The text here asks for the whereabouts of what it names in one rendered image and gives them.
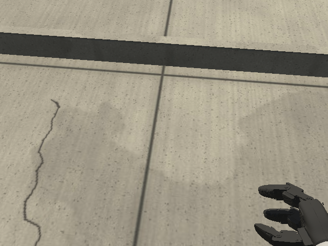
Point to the robot right hand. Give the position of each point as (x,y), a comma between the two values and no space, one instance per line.
(310,221)

